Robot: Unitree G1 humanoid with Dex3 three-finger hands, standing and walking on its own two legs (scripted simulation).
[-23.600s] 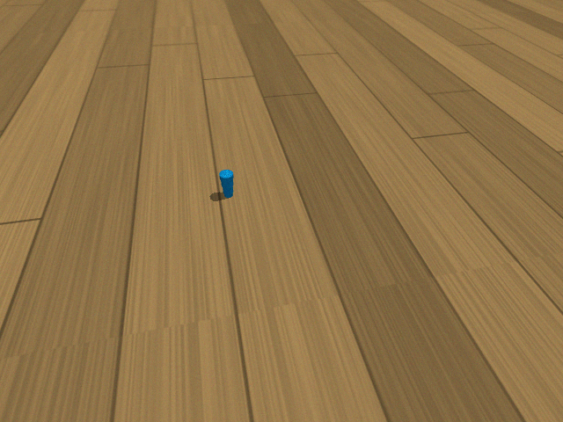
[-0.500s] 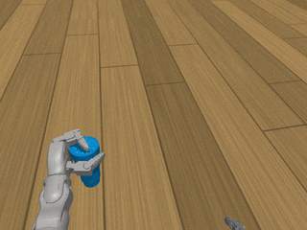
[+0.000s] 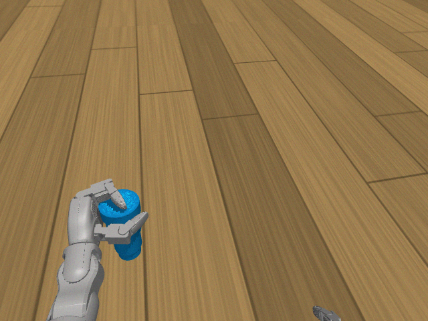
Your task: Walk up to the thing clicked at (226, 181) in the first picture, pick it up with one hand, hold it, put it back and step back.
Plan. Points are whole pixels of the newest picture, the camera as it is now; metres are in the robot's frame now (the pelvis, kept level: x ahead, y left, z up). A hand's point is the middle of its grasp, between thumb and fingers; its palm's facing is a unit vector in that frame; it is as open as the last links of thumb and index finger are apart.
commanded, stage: hold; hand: left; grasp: from the side
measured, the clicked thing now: (125, 228) +0.33 +0.17 -0.01
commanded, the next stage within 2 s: crouch in 0.44 s
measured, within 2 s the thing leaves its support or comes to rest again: neither
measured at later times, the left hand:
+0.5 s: hand (120, 214) +0.33 +0.17 +0.05, palm faces +0.17 -0.98 -0.03, open 6.1 cm
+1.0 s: hand (128, 233) +0.35 +0.18 -0.07, palm faces +0.24 -0.97 -0.01, open 6.1 cm
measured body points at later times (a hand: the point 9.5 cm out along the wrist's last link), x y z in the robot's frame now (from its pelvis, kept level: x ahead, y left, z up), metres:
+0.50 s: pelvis +0.00 +0.00 +0.00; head +0.03 +0.00 +0.45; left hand +0.31 +0.22 +0.06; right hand +0.13 -0.25 -0.11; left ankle +0.01 +0.13 -0.70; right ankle +0.00 -0.14 -0.70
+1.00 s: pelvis -0.03 +0.00 -0.07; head +0.08 +0.02 +0.37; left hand +0.33 +0.23 -0.07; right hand +0.10 -0.26 -0.18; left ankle +0.01 +0.13 -0.70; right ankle +0.00 -0.14 -0.70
